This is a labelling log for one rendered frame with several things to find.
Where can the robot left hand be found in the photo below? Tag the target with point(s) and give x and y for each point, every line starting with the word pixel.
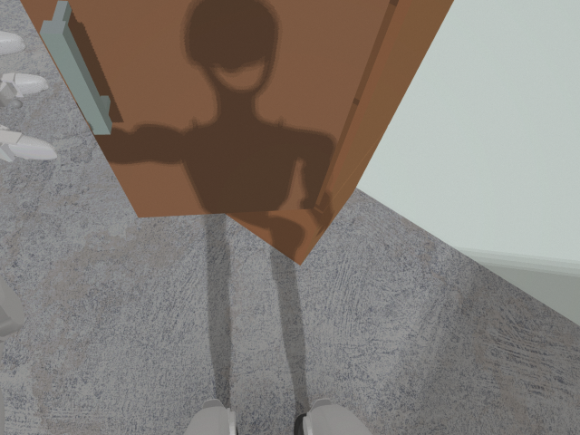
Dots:
pixel 15 144

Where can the robot right thigh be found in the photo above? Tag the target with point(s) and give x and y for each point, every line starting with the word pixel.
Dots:
pixel 333 420

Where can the cupboard door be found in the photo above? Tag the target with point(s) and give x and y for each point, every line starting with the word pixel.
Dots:
pixel 221 106

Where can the robot right shin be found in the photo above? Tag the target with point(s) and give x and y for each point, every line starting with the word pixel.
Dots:
pixel 321 402

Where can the robot left upper arm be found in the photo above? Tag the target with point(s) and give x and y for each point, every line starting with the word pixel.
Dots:
pixel 11 320

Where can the handle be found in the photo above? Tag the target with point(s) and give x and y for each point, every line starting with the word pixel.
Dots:
pixel 59 40

